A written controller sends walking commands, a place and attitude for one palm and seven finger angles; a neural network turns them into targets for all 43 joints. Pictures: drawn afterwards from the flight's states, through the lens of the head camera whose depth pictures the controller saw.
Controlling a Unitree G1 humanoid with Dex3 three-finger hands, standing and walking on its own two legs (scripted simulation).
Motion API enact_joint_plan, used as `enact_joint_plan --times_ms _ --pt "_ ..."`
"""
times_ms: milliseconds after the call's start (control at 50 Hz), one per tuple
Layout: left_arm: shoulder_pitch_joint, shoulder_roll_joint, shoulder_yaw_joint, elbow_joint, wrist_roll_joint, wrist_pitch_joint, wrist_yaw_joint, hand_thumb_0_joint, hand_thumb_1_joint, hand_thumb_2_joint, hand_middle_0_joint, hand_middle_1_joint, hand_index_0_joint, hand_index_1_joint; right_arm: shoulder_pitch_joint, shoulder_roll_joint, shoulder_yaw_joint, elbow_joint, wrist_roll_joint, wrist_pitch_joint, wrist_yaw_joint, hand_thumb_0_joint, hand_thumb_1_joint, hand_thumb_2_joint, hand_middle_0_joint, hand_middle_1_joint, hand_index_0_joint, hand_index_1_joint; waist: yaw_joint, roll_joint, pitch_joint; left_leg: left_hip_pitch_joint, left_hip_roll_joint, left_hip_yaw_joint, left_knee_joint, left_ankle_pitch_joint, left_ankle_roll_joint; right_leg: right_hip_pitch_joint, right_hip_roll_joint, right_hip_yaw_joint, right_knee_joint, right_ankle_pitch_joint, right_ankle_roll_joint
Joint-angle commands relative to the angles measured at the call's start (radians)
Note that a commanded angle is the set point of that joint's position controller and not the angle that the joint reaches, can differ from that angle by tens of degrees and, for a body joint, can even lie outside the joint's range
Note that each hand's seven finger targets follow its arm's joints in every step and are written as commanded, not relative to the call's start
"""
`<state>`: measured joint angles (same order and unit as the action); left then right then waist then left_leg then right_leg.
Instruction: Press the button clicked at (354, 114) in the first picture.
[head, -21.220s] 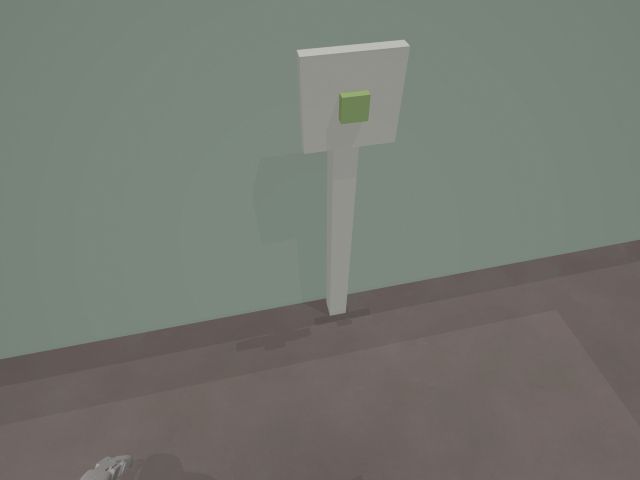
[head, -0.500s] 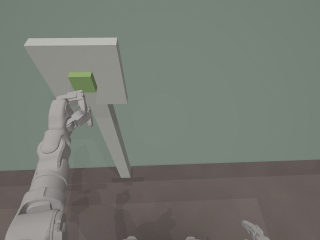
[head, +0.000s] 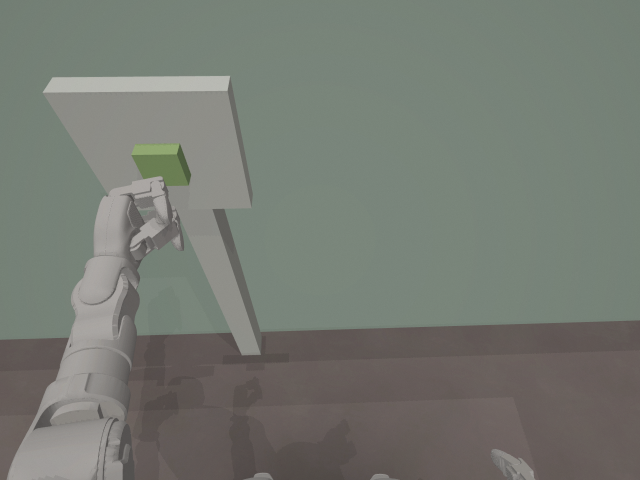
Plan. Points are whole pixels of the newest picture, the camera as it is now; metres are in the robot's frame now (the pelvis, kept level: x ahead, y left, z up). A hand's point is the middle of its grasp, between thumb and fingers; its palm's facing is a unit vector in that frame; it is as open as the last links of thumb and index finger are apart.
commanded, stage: press the button with the knuckle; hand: left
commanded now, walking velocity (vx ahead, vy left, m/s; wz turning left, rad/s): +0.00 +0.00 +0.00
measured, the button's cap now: (163, 163) +0.49 +0.22 +0.11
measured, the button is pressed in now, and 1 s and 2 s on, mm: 0 13 0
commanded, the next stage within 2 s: hold the button down briefly in 0.68 s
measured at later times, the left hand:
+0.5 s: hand (174, 207) +0.44 +0.20 +0.07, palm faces +0.05 -1.00 -0.02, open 2.9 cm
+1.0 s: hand (172, 203) +0.45 +0.21 +0.07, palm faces +0.02 -1.00 -0.03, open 2.9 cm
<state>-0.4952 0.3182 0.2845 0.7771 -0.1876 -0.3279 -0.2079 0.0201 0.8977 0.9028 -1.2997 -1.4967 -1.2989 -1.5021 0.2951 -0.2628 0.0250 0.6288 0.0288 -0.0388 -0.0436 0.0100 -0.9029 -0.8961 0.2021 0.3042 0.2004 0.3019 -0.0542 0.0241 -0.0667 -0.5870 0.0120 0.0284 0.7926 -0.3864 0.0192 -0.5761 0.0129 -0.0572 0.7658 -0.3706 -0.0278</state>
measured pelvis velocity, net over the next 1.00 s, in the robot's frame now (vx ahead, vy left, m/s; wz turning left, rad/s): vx -0.04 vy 0.00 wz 0.01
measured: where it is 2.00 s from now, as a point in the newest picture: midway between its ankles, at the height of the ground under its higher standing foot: outside the picture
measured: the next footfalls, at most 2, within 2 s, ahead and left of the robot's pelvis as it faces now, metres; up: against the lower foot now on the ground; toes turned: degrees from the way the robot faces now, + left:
none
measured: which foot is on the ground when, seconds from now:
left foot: down 0.00-1.00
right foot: down 0.00-1.00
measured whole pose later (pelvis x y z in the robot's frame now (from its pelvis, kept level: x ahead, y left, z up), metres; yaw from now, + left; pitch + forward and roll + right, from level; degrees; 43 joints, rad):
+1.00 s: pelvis -0.04 +0.00 -0.02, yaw +1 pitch +16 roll -2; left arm -0.90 0.50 0.34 1.22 -0.12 -0.39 -0.26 -0.02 0.76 0.98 -1.30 -1.50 -1.42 -1.50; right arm 0.36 -0.29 0.06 0.66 0.01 -0.04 -0.05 0.01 -0.90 -0.90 0.20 0.30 0.20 0.30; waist -0.13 0.02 -0.07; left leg -0.83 0.02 -0.01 0.93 -0.37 0.02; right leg -0.79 0.01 -0.09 0.87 -0.35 -0.03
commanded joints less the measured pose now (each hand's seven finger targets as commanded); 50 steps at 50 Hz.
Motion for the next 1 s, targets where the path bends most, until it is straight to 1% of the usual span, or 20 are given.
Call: enact_joint_plan --times_ms 0,60,140,180,220,260,300,340,380,480,520,560,580,620,680,720,740,780,940,980 --pt "-0.404 0.231 0.065 -0.135 -0.009 -0.06 0.004 0.0 0.9 0.9 -1.3 -1.5 -1.3 -1.5 0.054 -0.144 -0.047 -0.097 0.003 -0.024 -0.008 0.0 -0.9 -0.9 0.2 0.3 0.2 0.3 -0.021 -0.021 -0.309 0.121 -0.013 -0.036 -0.085 0.24 0.007 0.156 0.0 0.052 -0.081 0.313 0.008" --pt "-0.46 0.285 0.098 -0.102 0.001 -0.062 0.0 0.0 0.9 0.9 -1.3 -1.5 -1.3 -1.5 0.065 -0.148 -0.045 -0.097 0.0 -0.014 -0.009 0.0 -0.9 -0.9 0.2 0.3 0.2 0.3 -0.021 -0.015 -0.324 0.091 -0.016 -0.032 -0.075 0.231 0.01 0.175 -0.002 0.065 -0.075 0.317 0.008" --pt "-0.526 0.259 0.066 -0.093 0.012 -0.086 -0.006 0.0 0.9 0.9 -1.3 -1.5 -1.3 -1.5 0.07 -0.14 -0.044 -0.099 -0.001 -0.012 -0.007 0.0 -0.9 -0.9 0.2 0.3 0.2 0.3 -0.031 0.045 -0.347 0.118 -0.015 -0.031 -0.065 0.245 0.009 0.143 0.001 0.064 -0.065 0.319 0.006" --pt "-0.562 0.29 0.089 -0.058 0.008 -0.096 -0.006 0.0 0.9 0.9 -1.3 -1.5 -1.3 -1.5 0.083 -0.148 -0.046 -0.088 -0.003 -0.01 -0.007 0.0 -0.9 -0.9 0.2 0.3 0.2 0.3 -0.045 -0.008 -0.351 0.097 -0.012 -0.033 -0.055 0.229 0.013 0.145 0.004 0.071 -0.067 0.312 0.012" --pt "-0.558 0.326 0.118 -0.006 0.014 -0.098 -0.013 0.0 0.9 0.9 -1.3 -1.5 -1.3 -1.5 0.096 -0.153 -0.048 -0.081 -0.003 -0.004 -0.011 0.0 -0.9 -0.9 0.2 0.3 0.2 0.3 -0.041 -0.006 -0.363 0.079 -0.013 -0.03 -0.051 0.225 0.012 0.152 0.003 0.074 -0.062 0.31 0.012" --pt "-0.608 0.304 0.092 0.003 0.017 -0.101 -0.024 0.0 0.9 0.9 -1.3 -1.5 -1.3 -1.5 0.103 -0.151 -0.047 -0.077 -0.004 -0.002 -0.01 0.0 -0.9 -0.9 0.2 0.3 0.2 0.3 -0.055 0.023 -0.37 0.093 -0.012 -0.031 -0.045 0.238 0.014 0.131 0.003 0.072 -0.056 0.318 0.011" --pt "-0.628 0.329 0.111 0.015 0.016 -0.102 -0.026 0.0 0.9 0.9 -1.3 -1.5 -1.3 -1.5 0.117 -0.156 -0.05 -0.068 -0.005 0.002 -0.01 0.0 -0.9 -0.9 0.2 0.3 0.2 0.3 -0.054 0.019 -0.391 0.102 -0.01 -0.037 -0.041 0.255 0.014 0.126 0.006 0.068 -0.053 0.324 0.012" --pt "-0.649 0.309 0.092 0.0 0.017 -0.108 -0.029 0.0 0.9 0.9 -1.3 -1.5 -1.3 -1.5 0.123 -0.153 -0.051 -0.067 -0.007 0.004 -0.008 0.0 -0.9 -0.9 0.2 0.3 0.2 0.3 -0.058 0.056 -0.416 0.129 -0.01 -0.039 -0.037 0.278 0.011 0.114 0.007 0.064 -0.049 0.334 0.01" --pt "-0.672 0.334 0.111 0.041 0.013 -0.104 -0.027 0.0 0.9 0.9 -1.3 -1.5 -1.3 -1.5 0.136 -0.159 -0.051 -0.054 -0.008 0.008 -0.009 0.0 -0.9 -0.9 0.2 0.3 0.2 0.3 -0.074 -0.006 -0.388 0.098 -0.005 -0.045 -0.033 0.264 0.015 0.103 0.01 0.063 -0.053 0.325 0.015" --pt "-0.741 0.325 0.095 0.052 0.02 -0.116 -0.019 0.0 0.9 0.9 -1.3 -1.5 -1.3 -1.5 0.143 -0.159 -0.053 -0.042 -0.008 0.011 -0.007 0.0 -0.9 -0.9 0.2 0.3 0.2 0.3 -0.087 0.048 -0.378 0.114 -0.006 -0.052 -0.032 0.236 0.013 0.052 0.012 0.06 -0.057 0.274 0.013" --pt "-0.749 0.368 0.125 0.083 0.025 -0.115 -0.013 0.0 0.9 0.9 -1.3 -1.5 -1.3 -1.5 0.149 -0.165 -0.05 -0.037 -0.011 0.011 -0.009 0.0 -0.9 -0.9 0.2 0.3 0.2 0.3 -0.087 0.018 -0.372 0.078 -0.006 -0.053 -0.031 0.2 0.016 0.06 0.012 0.065 -0.059 0.243 0.014" --pt "-0.796 0.377 0.114 0.086 0.033 -0.121 -0.011 0.0 0.9 0.9 -1.3 -1.5 -1.3 -1.5 0.149 -0.166 -0.047 -0.036 -0.011 0.011 -0.01 0.0 -0.9 -0.9 0.2 0.3 0.2 0.3 -0.101 0.003 -0.362 0.051 -0.007 -0.056 -0.03 0.172 0.019 0.057 0.011 0.071 -0.062 0.22 0.016" --pt "-0.813 0.353 0.09 0.099 0.038 -0.121 -0.012 0.0 0.9 0.9 -1.3 -1.5 -1.3 -1.5 0.145 -0.162 -0.044 -0.038 -0.008 0.009 -0.008 0.0 -0.9 -0.9 0.2 0.3 0.2 0.3 -0.109 0.046 -0.357 0.056 -0.008 -0.053 -0.031 0.153 0.018 0.039 0.01 0.073 -0.065 0.2 0.017" --pt "-0.834 0.379 0.105 0.126 0.043 -0.12 -0.008 0.0 0.9 0.9 -1.3 -1.5 -1.3 -1.5 0.151 -0.168 -0.042 -0.032 -0.011 0.006 -0.009 0.0 -0.9 -0.9 0.2 0.3 0.2 0.3 -0.11 0.064 -0.352 0.054 -0.007 -0.061 -0.029 0.124 0.016 0.011 0.013 0.069 -0.063 0.157 0.014" --pt "-0.885 0.411 0.11 0.156 0.047 -0.12 -0.009 0.0 0.9 0.9 -1.3 -1.5 -1.3 -1.5 0.156 -0.176 -0.038 -0.032 -0.01 0.003 -0.011 0.0 -0.9 -0.9 0.2 0.3 0.2 0.3 -0.127 0.033 -0.355 0.024 -0.005 -0.069 -0.024 0.09 0.018 -0.001 0.013 0.071 -0.062 0.12 0.017" --pt "-0.913 0.397 0.092 0.182 0.045 -0.113 -0.012 0.0 0.9 0.9 -1.3 -1.5 -1.3 -1.5 0.156 -0.178 -0.035 -0.031 -0.008 -0.003 -0.013 0.0 -0.9 -0.9 0.2 0.3 0.2 0.3 -0.139 0.057 -0.334 0.015 -0.004 -0.072 -0.025 0.047 0.017 -0.039 0.013 0.07 -0.066 0.072 0.018" --pt "-0.925 0.401 0.092 0.198 0.042 -0.108 -0.013 0.0 0.9 0.9 -1.3 -1.5 -1.3 -1.5 0.159 -0.182 -0.033 -0.03 -0.009 -0.006 -0.014 0.0 -0.9 -0.9 0.2 0.3 0.2 0.3 -0.143 0.043 -0.332 -0.004 -0.005 -0.073 -0.023 0.027 0.018 -0.041 0.013 0.073 -0.067 0.053 0.019" --pt "-0.95 0.425 0.101 0.198 0.044 -0.109 -0.012 0.0 0.9 0.9 -1.3 -1.5 -1.3 -1.5 0.166 -0.187 -0.031 -0.032 -0.01 -0.009 -0.016 0.0 -0.9 -0.9 0.2 0.3 0.2 0.3 -0.145 0.061 -0.362 0.0 -0.003 -0.08 -0.02 0.022 0.017 -0.048 0.013 0.07 -0.059 0.042 0.018" --pt "-0.981 0.423 0.083 0.236 0.043 -0.087 -0.006 0.0 0.9 0.9 -1.3 -1.5 -1.3 -1.5 0.179 -0.198 -0.026 -0.037 -0.011 -0.029 -0.016 0.0 -0.9 -0.9 0.2 0.3 0.2 0.3 -0.16 0.066 -0.345 -0.046 -0.001 -0.087 -0.015 -0.063 0.02 -0.099 0.013 0.07 -0.055 -0.032 0.021" --pt "-1.002 0.456 0.103 0.227 0.047 -0.088 -0.006 0.0 0.9 0.9 -1.3 -1.5 -1.3 -1.5 0.188 -0.202 -0.027 -0.036 -0.013 -0.032 -0.017 0.0 -0.9 -0.9 0.2 0.3 0.2 0.3 -0.159 0.061 -0.377 -0.045 0.0 -0.089 -0.01 -0.053 0.021 -0.09 0.012 0.07 -0.048 -0.027 0.022"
